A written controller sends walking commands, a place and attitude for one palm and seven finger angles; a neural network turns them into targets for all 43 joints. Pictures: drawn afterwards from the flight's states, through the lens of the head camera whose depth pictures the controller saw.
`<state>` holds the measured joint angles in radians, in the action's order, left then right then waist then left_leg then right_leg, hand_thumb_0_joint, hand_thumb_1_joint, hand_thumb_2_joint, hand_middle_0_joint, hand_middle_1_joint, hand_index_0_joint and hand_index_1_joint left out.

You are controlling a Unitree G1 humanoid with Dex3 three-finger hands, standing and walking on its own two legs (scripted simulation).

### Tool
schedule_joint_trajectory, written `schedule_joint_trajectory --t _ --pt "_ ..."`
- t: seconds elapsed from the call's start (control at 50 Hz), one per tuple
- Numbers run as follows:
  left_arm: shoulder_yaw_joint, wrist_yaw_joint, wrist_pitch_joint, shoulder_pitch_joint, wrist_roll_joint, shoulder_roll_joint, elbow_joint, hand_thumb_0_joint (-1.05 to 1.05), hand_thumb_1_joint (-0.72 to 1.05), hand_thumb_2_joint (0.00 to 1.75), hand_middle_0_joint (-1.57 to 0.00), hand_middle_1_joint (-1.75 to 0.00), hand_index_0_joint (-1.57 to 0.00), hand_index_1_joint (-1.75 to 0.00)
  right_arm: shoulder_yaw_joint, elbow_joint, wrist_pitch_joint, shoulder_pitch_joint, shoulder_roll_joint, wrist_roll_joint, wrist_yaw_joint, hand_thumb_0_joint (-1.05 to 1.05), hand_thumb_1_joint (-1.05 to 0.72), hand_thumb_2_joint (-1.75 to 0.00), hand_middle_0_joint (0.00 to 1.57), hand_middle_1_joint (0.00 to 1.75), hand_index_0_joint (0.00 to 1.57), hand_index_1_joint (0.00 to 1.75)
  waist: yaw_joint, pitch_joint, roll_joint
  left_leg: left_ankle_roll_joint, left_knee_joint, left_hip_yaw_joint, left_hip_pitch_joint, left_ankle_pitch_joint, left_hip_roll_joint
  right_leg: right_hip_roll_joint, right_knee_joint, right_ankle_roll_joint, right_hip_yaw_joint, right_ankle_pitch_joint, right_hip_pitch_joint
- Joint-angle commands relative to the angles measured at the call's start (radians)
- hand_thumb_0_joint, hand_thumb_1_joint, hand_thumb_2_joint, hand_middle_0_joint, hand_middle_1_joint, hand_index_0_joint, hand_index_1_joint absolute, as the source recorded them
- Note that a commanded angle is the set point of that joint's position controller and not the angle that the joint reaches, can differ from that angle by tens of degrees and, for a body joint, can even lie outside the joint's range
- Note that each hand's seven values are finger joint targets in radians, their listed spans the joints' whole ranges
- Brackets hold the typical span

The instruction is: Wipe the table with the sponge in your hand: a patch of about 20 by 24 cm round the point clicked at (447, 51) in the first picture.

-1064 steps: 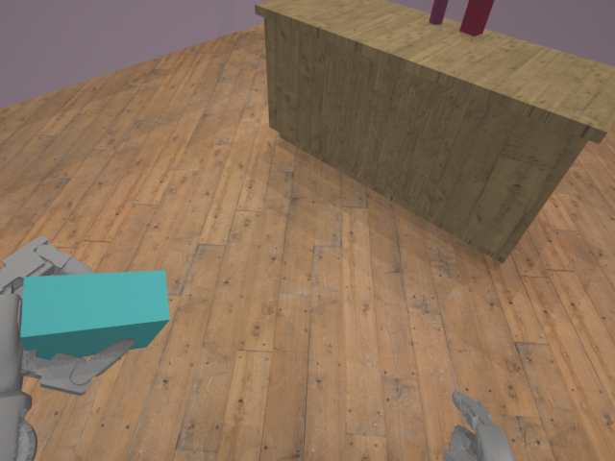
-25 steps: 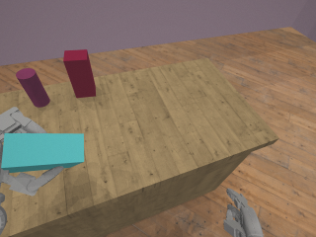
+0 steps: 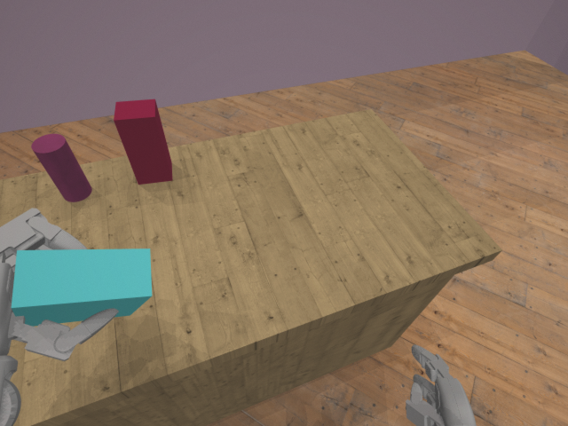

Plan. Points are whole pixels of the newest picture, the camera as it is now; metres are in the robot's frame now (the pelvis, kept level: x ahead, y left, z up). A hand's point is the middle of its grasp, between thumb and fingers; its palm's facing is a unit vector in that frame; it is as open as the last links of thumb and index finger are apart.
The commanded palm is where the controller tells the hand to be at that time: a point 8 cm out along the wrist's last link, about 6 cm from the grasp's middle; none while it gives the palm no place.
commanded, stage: look again from close up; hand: left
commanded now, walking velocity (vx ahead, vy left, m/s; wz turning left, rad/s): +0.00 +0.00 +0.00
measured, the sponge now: (102, 287) +0.23 +0.22 +0.13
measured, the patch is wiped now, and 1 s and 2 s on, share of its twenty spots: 0.00 0.00 0.00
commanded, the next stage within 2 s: shuffle to correct the standing spot in 0.02 s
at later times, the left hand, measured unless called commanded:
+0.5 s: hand (113, 284) +0.22 +0.20 +0.15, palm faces +0.33 -0.86 -0.38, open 9.4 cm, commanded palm +0.16 +0.24 +0.17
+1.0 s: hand (183, 284) +0.23 +0.13 +0.15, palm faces +0.31 -0.87 -0.39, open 9.4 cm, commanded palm +0.17 +0.18 +0.17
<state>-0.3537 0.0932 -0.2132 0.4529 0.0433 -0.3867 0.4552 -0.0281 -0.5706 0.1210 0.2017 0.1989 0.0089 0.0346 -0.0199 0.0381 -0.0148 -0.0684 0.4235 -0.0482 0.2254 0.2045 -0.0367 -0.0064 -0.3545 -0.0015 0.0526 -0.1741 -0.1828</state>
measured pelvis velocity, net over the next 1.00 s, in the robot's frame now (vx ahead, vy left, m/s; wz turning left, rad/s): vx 0.01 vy -0.10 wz -0.01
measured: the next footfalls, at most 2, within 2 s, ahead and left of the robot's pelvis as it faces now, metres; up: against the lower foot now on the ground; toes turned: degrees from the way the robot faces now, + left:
none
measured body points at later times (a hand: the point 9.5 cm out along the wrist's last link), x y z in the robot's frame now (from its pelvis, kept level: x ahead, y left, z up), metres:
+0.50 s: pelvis +0.00 -0.04 +0.00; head +0.02 -0.02 +0.45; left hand +0.20 +0.25 +0.17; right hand +0.18 -0.25 -0.07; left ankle +0.01 +0.07 -0.74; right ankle +0.01 -0.12 -0.74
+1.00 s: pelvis +0.01 -0.10 -0.01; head +0.03 -0.10 +0.44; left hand +0.21 +0.18 +0.17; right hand +0.17 -0.35 -0.09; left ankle +0.01 +0.06 -0.74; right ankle +0.01 -0.12 -0.74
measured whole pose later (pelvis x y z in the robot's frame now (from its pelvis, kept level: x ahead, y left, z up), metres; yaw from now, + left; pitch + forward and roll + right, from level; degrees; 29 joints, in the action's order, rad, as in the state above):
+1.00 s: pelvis +0.01 -0.10 -0.01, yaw -1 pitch +1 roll +0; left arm -0.35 0.09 -0.13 0.48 0.09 -0.39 0.50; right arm 0.01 -0.58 0.07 0.21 0.23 0.03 0.05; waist 0.01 0.02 -0.01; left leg 0.01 0.52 0.00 0.27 0.26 0.09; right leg -0.13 -0.42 0.11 0.09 -0.23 -0.21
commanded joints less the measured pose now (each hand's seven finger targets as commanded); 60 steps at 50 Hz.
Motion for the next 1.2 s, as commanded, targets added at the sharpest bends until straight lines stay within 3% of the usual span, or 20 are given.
schedule_joint_trajectory --t 0.0,0.1,0.12,0.2,0.22,0.3,0.32,0.36,0.44,0.6,0.7,0.78,0.84,0.88,0.9,0.92,0.98,1.1,1.16,1.18 --pt "-0.09 0.023 -0.055 -0.102 0.007 -0.15 0.245 0.0 0.1 1.3 -1.2 -1.6 -1.2 -1.6 0.058 0.153 0.056 -0.093 0.138 0.009 0.019 0.0 -0.9 -0.9 0.2 0.3 0.2 0.3 0.007 -0.151 0.09 0.072 -0.107 0.149 -0.03 -0.102 0.127 0.059 0.02 0.024 -0.088 0.112 0.066" --pt "-0.108 0.031 -0.054 -0.107 0.009 -0.177 0.275 0.0 0.1 1.3 -1.2 -1.6 -1.2 -1.6 0.057 0.153 0.06 -0.098 0.137 0.007 0.024 0.0 -0.9 -0.9 0.2 0.3 0.2 0.3 0.004 -0.162 0.094 0.058 -0.093 0.15 -0.029 -0.089 0.118 0.068 0.028 0.026 -0.102 0.123 0.077" --pt "-0.09 0.028 -0.057 -0.106 0.014 -0.151 0.26 0.0 0.1 1.3 -1.2 -1.6 -1.2 -1.6 0.053 0.149 0.058 -0.089 0.134 0.002 0.024 0.0 -0.9 -0.9 0.2 0.3 0.2 0.3 0.003 -0.165 0.081 0.059 -0.099 0.151 -0.031 -0.093 0.124 0.063 0.029 0.025 -0.089 0.115 0.077" --pt "-0.118 0.029 -0.053 -0.109 0.017 -0.176 0.259 0.0 0.1 1.3 -1.2 -1.6 -1.2 -1.6 0.058 0.149 0.057 -0.093 0.13 0.005 0.024 0.0 -0.9 -0.9 0.2 0.3 0.2 0.3 0.004 -0.157 0.109 0.079 -0.122 0.165 -0.052 -0.115 0.15 0.042 0.015 0.021 -0.08 0.087 0.05" --pt "-0.095 0.023 -0.051 -0.105 0.023 -0.147 0.227 0.0 0.1 1.3 -1.2 -1.6 -1.2 -1.6 0.055 0.147 0.052 -0.086 0.13 0.002 0.023 0.0 -0.9 -0.9 0.2 0.3 0.2 0.3 0.004 -0.14 0.108 0.077 -0.138 0.168 -0.035 -0.097 0.16 0.036 0.018 0.017 -0.07 0.066 0.044" --pt "-0.097 0.018 -0.039 -0.101 0.023 -0.148 0.208 0.0 0.1 1.3 -1.2 -1.6 -1.2 -1.6 0.061 0.156 0.048 -0.094 0.126 0.009 0.016 0.0 -0.9 -0.9 0.2 0.3 0.2 0.3 0.007 -0.127 0.109 0.073 -0.14 0.163 -0.037 -0.073 0.179 0.032 0.016 0.015 -0.07 0.051 0.024" --pt "-0.064 0.011 -0.039 -0.113 0.026 -0.116 0.202 0.0 0.1 1.3 -1.2 -1.6 -1.2 -1.6 0.059 0.155 0.045 -0.086 0.127 0.006 0.013 0.0 -0.9 -0.9 0.2 0.3 0.2 0.3 0.009 -0.126 0.101 0.07 -0.153 0.168 -0.022 -0.036 0.186 0.026 0.01 0.013 -0.065 0.032 0.024" --pt "-0.078 0.012 -0.034 -0.116 0.023 -0.135 0.207 0.0 0.1 1.3 -1.2 -1.6 -1.2 -1.6 0.065 0.161 0.042 -0.084 0.13 0.007 0.011 0.0 -0.9 -0.9 0.2 0.3 0.2 0.3 0.007 -0.129 0.106 0.06 -0.148 0.17 -0.015 -0.004 0.197 0.03 0.008 0.015 -0.075 0.025 0.023" --pt "-0.087 0.011 -0.028 -0.123 0.025 -0.152 0.255 0.0 0.1 1.3 -1.2 -1.6 -1.2 -1.6 0.068 0.173 0.041 -0.092 0.126 0.008 0.008 0.0 -0.9 -0.9 0.2 0.3 0.2 0.3 0.006 -0.145 0.11 0.048 -0.121 0.156 -0.023 -0.011 0.194 0.031 0.01 0.017 -0.079 0.038 0.019" --pt "-0.15 0.008 -0.01 -0.05 0.049 -0.201 0.303 0.0 0.1 1.3 -1.2 -1.6 -1.2 -1.6 0.082 0.173 0.035 -0.086 0.132 0.009 0.011 0.0 -0.9 -0.9 0.2 0.3 0.2 0.3 0.01 -0.211 0.104 0.046 0.003 0.114 -0.069 -0.183 0.178 0.05 0.008 0.034 -0.109 0.178 0.026" --pt "-0.14 0.0 0.012 -0.01 0.064 -0.178 0.252 0.0 0.1 1.3 -1.2 -1.6 -1.2 -1.6 0.087 0.167 0.022 -0.079 0.135 0.014 0.016 0.0 -0.9 -0.9 0.2 0.3 0.2 0.3 0.018 -0.19 0.051 0.045 0.054 0.083 -0.048 -0.097 0.156 0.075 0.022 0.036 -0.145 0.187 -0.014" --pt "-0.131 0.003 0.024 -0.034 0.067 -0.178 0.243 0.0 0.1 1.3 -1.2 -1.6 -1.2 -1.6 0.088 0.17 0.01 -0.074 0.136 0.016 0.017 0.0 -0.9 -0.9 0.2 0.3 0.2 0.3 0.02 -0.171 -0.005 0.041 0.123 0.048 -0.024 0.015 0.121 0.114 0.07 0.015 -0.197 0.109 -0.059" --pt "-0.137 0.012 0.024 -0.045 0.069 -0.189 0.269 0.0 0.1 1.3 -1.2 -1.6 -1.2 -1.6 0.085 0.168 0.007 -0.081 0.134 0.017 0.019 0.0 -0.9 -0.9 0.2 0.3 0.2 0.3 0.021 -0.179 -0.017 0.037 0.129 0.044 -0.025 -0.006 0.118 0.124 0.066 0.009 -0.191 0.137 -0.045" --pt "-0.136 0.015 0.019 -0.053 0.067 -0.191 0.29 0.0 0.1 1.3 -1.2 -1.6 -1.2 -1.6 0.082 0.169 0.007 -0.09 0.133 0.018 0.019 0.0 -0.9 -0.9 0.2 0.3 0.2 0.3 0.018 -0.183 0.007 0.033 0.123 0.043 -0.028 -0.036 0.119 0.123 0.06 -0.018 -0.191 0.193 -0.023" --pt "-0.154 0.024 0.013 -0.048 0.065 -0.211 0.304 0.0 0.1 1.3 -1.2 -1.6 -1.2 -1.6 0.077 0.162 0.01 -0.117 0.135 0.019 0.021 0.0 -0.9 -0.9 0.2 0.3 0.2 0.3 0.015 -0.175 0.065 0.028 0.101 0.048 -0.043 -0.064 0.122 0.118 0.058 -0.038 -0.188 0.241 -0.021" --pt "-0.14 0.028 0.008 -0.041 0.062 -0.189 0.295 0.0 0.1 1.3 -1.2 -1.6 -1.2 -1.6 0.069 0.158 0.01 -0.114 0.13 0.017 0.019 0.0 -0.9 -0.9 0.2 0.3 0.2 0.3 0.014 -0.183 0.083 0.024 0.088 0.053 -0.041 -0.088 0.121 0.112 0.053 -0.062 -0.177 0.271 0.011" --pt "-0.138 0.043 0.003 -0.022 0.051 -0.184 0.278 0.0 0.1 1.3 -1.2 -1.6 -1.2 -1.6 0.064 0.154 0.006 -0.117 0.127 0.021 0.017 0.0 -0.9 -0.9 0.2 0.3 0.2 0.3 0.005 -0.196 0.069 0.027 0.092 0.047 -0.025 -0.108 0.1 0.122 0.069 -0.11 -0.192 0.384 0.087" --pt "-0.126 0.042 0.012 0.012 0.042 -0.174 0.22 0.0 0.1 1.3 -1.2 -1.6 -1.2 -1.6 0.06 0.146 -0.012 -0.129 0.135 0.019 0.019 0.0 -0.9 -0.9 0.2 0.3 0.2 0.3 0.001 -0.164 0.042 0.025 0.063 0.068 -0.045 -0.112 0.098 0.128 0.092 -0.105 -0.185 0.365 0.071" --pt "-0.102 0.037 0.016 -0.015 0.039 -0.156 0.196 0.0 0.1 1.3 -1.2 -1.6 -1.2 -1.6 0.056 0.156 -0.016 -0.124 0.133 0.021 0.018 0.0 -0.9 -0.9 0.2 0.3 0.2 0.3 0.001 -0.155 -0.001 0.025 0.052 0.083 -0.05 -0.085 0.101 0.124 0.118 -0.098 -0.194 0.235 0.042" --pt "-0.645 0.033 -0.077 -1.002 -0.087 -0.907 0.401 0.0 0.1 1.3 -1.2 -1.6 -1.2 -1.6 0.108 0.108 0.052 0.081 0.142 0.006 0.029 0.0 -0.9 -0.9 0.2 0.3 0.2 0.3 0.02 0.072 -0.191 0.071 0.097 -0.148 -0.028 -0.04 0.024 0.042 0.253 -0.305 -0.113 0.572 -0.168"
